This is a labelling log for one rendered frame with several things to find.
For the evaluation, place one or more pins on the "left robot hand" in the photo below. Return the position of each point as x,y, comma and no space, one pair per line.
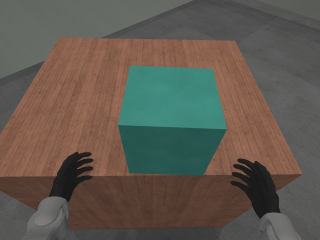
66,180

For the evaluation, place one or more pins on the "right robot hand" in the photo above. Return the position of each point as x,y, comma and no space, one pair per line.
261,189

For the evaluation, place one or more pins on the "pedestal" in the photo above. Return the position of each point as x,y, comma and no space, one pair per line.
74,104

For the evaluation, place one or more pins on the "carton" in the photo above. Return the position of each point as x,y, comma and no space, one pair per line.
171,120

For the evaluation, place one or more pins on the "robot right forearm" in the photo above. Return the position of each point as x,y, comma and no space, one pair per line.
276,226

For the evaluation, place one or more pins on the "robot left forearm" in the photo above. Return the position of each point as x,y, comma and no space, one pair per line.
49,222

